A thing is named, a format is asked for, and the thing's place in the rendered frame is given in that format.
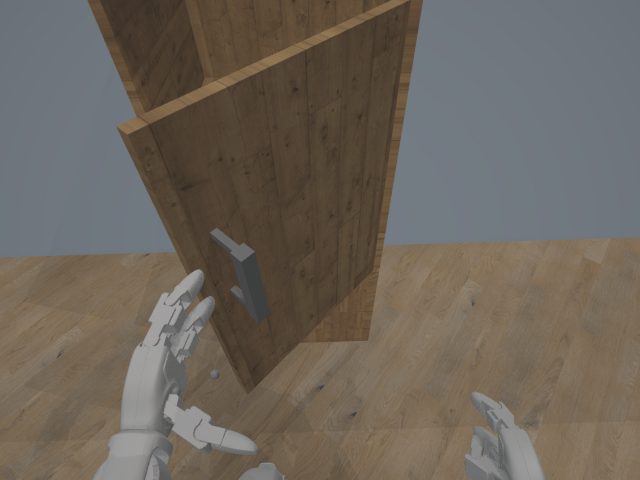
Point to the cupboard door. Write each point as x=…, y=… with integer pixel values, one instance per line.
x=288, y=155

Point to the handle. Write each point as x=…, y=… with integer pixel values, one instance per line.
x=244, y=259

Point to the robot left forearm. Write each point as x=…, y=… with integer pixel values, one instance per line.
x=136, y=455

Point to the right robot hand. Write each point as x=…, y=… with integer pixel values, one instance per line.
x=512, y=455

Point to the left robot hand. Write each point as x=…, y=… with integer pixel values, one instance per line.
x=157, y=366

